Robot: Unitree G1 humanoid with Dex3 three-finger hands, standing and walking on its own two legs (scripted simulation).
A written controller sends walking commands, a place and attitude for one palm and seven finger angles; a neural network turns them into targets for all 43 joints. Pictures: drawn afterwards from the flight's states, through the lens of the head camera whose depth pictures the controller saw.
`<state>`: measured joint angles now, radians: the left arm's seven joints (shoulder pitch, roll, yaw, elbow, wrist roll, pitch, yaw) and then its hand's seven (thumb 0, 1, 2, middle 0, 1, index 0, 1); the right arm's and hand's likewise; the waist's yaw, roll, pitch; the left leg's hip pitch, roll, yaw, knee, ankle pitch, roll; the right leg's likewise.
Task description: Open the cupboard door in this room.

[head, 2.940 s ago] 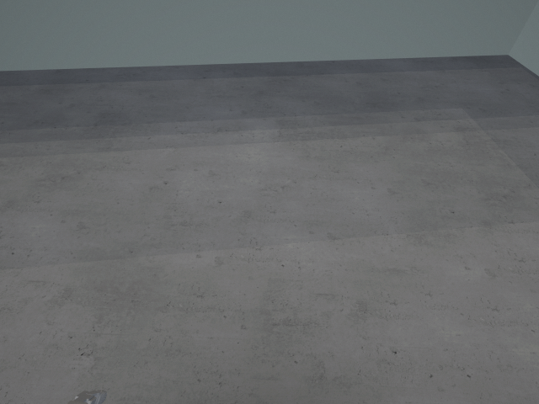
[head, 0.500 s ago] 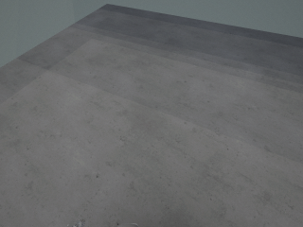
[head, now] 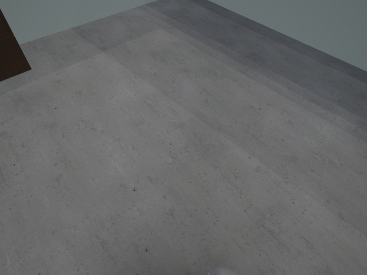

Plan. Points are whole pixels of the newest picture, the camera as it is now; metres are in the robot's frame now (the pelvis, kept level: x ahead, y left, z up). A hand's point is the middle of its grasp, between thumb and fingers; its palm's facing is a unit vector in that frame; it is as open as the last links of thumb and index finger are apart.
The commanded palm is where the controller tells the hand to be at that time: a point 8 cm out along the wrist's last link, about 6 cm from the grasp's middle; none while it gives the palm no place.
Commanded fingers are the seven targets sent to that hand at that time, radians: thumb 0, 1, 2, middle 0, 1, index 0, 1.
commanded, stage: turn or walk to find it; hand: left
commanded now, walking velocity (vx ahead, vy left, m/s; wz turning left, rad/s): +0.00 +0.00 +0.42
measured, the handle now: out of the picture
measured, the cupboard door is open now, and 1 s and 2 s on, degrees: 0 0 0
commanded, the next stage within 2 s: stand and wait in 0.58 s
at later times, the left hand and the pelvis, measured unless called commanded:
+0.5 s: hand out of the picture +0.03 +0.17 -0.15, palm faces +0.21 -0.94 -0.25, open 7.3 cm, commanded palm none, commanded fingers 0.00 0.90 0.90 -0.20 -0.30 -0.20 -0.30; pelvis -0.02 -0.04 +0.00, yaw +13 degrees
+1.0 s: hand out of the picture -0.10 +0.20 -0.17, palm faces +0.36 -0.91 -0.22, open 7.3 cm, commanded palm none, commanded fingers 0.00 0.90 0.90 -0.20 -0.30 -0.20 -0.30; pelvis -0.05 +0.01 +0.00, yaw +19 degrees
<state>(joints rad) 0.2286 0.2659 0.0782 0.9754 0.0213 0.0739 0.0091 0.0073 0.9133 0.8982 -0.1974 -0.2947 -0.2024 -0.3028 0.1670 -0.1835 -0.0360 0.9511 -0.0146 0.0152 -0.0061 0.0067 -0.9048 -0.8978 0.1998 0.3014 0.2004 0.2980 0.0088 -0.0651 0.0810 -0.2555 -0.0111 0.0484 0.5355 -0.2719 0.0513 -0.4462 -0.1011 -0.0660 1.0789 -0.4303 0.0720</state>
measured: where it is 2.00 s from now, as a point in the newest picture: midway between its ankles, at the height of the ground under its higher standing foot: outside the picture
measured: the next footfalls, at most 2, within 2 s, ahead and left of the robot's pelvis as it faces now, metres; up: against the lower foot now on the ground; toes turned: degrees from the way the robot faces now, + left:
right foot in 0.34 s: +0.03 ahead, -0.14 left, +0.00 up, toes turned +5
left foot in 0.72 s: -0.04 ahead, +0.12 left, +0.00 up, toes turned +21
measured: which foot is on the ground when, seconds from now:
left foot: down 0.00-0.34, up 0.36-0.70, down 0.72-1.00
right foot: up 0.00-0.32, down 0.34-0.74, up 0.76-1.00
